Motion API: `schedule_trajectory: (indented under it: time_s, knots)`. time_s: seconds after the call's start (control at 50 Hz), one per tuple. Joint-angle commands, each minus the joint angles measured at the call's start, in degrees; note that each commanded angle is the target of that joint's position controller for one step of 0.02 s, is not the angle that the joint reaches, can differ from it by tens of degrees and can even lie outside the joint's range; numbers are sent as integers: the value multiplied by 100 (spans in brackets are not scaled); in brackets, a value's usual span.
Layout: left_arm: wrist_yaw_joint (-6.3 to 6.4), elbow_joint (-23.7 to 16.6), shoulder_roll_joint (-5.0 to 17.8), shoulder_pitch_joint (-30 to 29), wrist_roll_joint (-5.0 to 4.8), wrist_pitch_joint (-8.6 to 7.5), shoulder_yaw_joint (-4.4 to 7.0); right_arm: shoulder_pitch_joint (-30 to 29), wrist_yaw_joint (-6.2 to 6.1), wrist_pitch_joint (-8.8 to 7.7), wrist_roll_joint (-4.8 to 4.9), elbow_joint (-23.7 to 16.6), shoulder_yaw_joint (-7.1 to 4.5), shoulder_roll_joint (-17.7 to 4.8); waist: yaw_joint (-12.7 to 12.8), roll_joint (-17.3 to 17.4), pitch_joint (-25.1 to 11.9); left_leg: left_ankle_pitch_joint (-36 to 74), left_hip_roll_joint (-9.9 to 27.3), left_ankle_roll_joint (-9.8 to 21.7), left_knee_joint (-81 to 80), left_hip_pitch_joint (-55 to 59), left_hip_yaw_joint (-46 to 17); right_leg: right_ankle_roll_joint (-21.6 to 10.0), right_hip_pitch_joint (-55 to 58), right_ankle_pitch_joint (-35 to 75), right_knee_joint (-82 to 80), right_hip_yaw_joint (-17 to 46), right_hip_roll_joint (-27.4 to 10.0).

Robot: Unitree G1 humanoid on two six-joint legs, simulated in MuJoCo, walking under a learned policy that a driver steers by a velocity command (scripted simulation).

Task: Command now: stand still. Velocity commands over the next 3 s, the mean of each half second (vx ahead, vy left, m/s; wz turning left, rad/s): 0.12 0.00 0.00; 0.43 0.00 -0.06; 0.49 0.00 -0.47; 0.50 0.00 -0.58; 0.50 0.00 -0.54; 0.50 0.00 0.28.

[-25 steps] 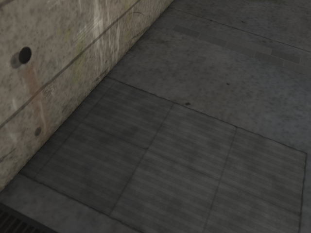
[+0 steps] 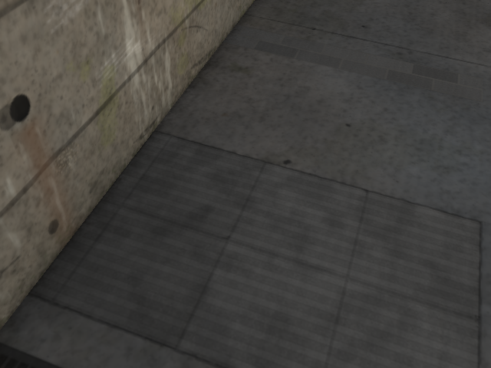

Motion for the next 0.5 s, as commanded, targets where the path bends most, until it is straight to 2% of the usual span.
schedule_trajectory:
  time_s: [0.02,0.08,0.14,0.22,0.26,0.3,0.32,0.36,0.38,0.4,0.44,0.48,0.5]
  knots:
    - [18,-21,204,635,-3,14,40,-733,-6,-118,-48,-454,26,-67,93,336,261,776,210,268,-1567,-67,-593,-576,-310,-247,-684,289,-730]
    - [-1,141,37,1021,29,45,-10,-945,17,-157,-42,-428,68,-56,254,493,155,911,227,282,-1946,-429,-686,-454,304,221,-401,208,-602]
    - [-41,184,103,941,47,12,-22,-862,22,-177,-51,-371,100,-43,116,350,-79,1025,255,173,-1680,-203,-583,-487,366,910,-318,239,-651]
    - [-72,239,124,821,51,-32,-28,-795,-31,-178,-47,-287,108,-104,-25,325,-47,1262,342,127,-1651,-65,-551,-527,276,1385,-326,297,-670]
    - [-5,244,-57,753,51,-46,-100,-845,-41,-185,-12,-214,135,-25,-33,311,-21,1218,402,74,-1830,-80,-459,-473,251,618,-480,375,-625]
    - [74,355,-18,1016,31,-57,-77,-935,-64,-202,24,-138,120,-31,97,233,170,993,328,70,-1542,-427,-246,-482,358,-364,-643,567,-616]
    - [107,382,73,1064,3,-78,-48,-967,-73,-220,56,-128,105,-26,126,91,246,858,316,52,-1167,-657,-98,-585,424,-799,-746,831,-722]
    - [157,491,549,1295,-115,-140,138,-998,-75,-303,133,-185,64,-44,239,-341,404,574,266,48,137,-1599,168,-1101,807,-1519,-1006,1750,-1169]
    - [162,573,738,1451,-125,-207,226,-1076,-83,-341,182,-253,31,-78,330,-336,480,707,327,98,640,-2227,58,-1326,1079,-1717,-1056,2233,-1445]
    - [154,715,951,1651,-87,-295,332,-1019,-128,-355,215,-218,-15,-148,440,-327,458,771,370,183,1173,-2901,-73,-1566,1383,-1731,-975,2632,-1692]
    - [181,867,659,1900,-65,-456,318,-1224,-145,-400,268,-412,-51,-71,589,-117,264,1174,488,229,1775,-3860,-455,-1700,1816,-2040,-790,3114,-1861]
    - [226,890,468,1699,-92,-522,289,-1340,-108,-415,204,-563,-58,23,515,-115,124,1607,609,183,1906,-4355,-664,-1576,1794,-2396,-634,3131,-1812]
    - [218,830,423,1520,-57,-552,275,-1177,-102,-402,184,-539,-189,-288,397,-11,186,2594,678,96,1007,-4398,-534,-1477,1763,-2923,-568,2879,-1638]
Next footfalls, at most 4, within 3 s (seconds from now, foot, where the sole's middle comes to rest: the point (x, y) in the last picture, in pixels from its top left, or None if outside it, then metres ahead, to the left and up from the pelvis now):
0.78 left None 0.29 0.19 -0.78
1.32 right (239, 341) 0.61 0.04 -0.78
1.74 left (204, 246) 0.93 0.17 -0.78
2.28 right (319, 230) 1.02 -0.21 -0.78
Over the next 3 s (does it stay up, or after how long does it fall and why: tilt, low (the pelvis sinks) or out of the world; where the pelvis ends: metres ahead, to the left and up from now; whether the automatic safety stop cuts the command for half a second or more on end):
stays up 1.29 -0.32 -0.01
